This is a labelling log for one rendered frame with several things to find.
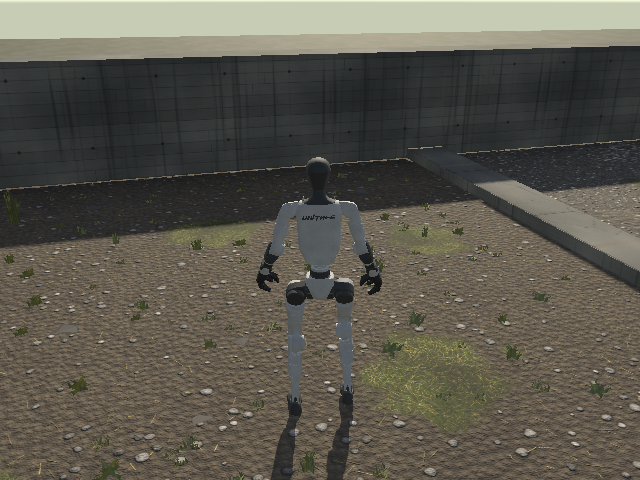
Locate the left robot upper arm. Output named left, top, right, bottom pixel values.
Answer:
left=269, top=201, right=298, bottom=256

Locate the right robot hand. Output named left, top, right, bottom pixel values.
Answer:
left=360, top=271, right=382, bottom=295

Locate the left robot hand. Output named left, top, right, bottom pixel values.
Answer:
left=256, top=271, right=279, bottom=292

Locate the robot left forearm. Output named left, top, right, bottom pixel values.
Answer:
left=259, top=240, right=279, bottom=275

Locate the humanoid robot torso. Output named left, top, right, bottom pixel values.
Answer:
left=296, top=196, right=343, bottom=300

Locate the right robot upper arm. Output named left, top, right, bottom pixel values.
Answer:
left=339, top=201, right=369, bottom=255

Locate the robot right forearm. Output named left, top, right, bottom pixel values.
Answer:
left=359, top=239, right=379, bottom=277

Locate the robot right shin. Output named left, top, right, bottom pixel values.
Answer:
left=339, top=322, right=353, bottom=391

